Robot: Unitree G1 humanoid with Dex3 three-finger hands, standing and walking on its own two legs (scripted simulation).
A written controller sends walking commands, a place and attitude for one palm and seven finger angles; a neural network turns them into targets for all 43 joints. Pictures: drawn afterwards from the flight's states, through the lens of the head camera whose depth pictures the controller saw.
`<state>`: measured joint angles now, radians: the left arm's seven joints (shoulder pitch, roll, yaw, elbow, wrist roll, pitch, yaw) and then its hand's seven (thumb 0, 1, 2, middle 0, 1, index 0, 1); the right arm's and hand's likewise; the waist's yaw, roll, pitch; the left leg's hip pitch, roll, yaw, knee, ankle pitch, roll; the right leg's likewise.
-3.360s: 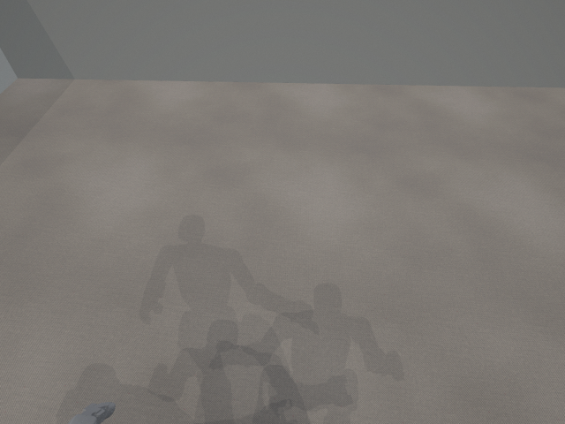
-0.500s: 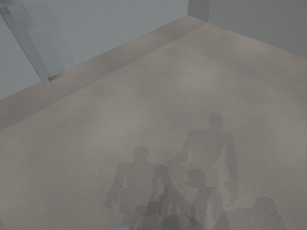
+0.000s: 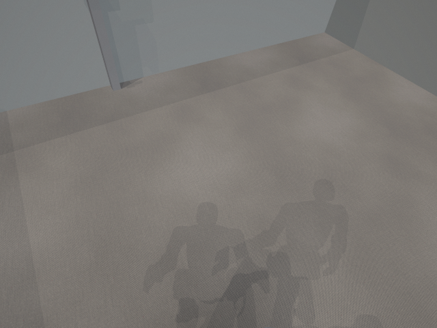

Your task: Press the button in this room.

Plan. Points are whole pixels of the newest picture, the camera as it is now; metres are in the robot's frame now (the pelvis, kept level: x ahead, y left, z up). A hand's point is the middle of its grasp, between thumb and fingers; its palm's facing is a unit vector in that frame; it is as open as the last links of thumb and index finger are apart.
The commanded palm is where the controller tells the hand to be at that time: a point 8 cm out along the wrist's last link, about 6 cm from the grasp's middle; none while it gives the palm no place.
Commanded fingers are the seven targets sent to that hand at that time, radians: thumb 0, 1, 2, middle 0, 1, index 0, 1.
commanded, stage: turn or walk to find it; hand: left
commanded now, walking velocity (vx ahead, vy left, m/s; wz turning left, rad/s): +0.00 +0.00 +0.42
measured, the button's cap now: out of the picture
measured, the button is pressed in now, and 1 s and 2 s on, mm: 0 0 0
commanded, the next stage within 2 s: none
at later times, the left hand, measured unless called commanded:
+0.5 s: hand out of the picture +0.00 +0.15 -0.16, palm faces +0.26 -0.93 -0.25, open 7.4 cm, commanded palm none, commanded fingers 0.00 0.90 0.90 -0.20 -0.30 -0.20 -0.30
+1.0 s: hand out of the picture -0.10 +0.23 -0.17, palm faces +0.45 -0.86 -0.25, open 7.4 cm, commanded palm none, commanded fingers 0.00 0.90 0.90 -0.20 -0.30 -0.20 -0.30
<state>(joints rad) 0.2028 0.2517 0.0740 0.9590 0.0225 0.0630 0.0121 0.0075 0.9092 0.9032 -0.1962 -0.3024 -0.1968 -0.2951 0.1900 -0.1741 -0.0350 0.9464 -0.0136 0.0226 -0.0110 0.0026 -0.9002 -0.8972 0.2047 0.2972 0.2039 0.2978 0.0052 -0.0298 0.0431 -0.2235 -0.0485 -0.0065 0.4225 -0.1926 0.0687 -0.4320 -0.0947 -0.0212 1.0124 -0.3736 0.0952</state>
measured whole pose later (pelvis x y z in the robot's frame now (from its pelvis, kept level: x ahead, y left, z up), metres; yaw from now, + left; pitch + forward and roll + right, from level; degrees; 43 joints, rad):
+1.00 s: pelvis -0.07 +0.00 +0.00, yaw +25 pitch -1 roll -1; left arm 0.19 0.25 0.07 0.96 0.02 0.06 0.01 0.01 0.91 0.90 -0.20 -0.30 -0.20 -0.30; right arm 0.18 -0.18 -0.03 0.95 -0.01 0.03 -0.01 0.00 -0.90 -0.90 0.20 0.30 0.20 0.30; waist 0.01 -0.02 0.05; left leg -0.23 -0.05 -0.01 0.43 -0.19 0.06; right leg -0.42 -0.09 -0.02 1.00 -0.39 0.09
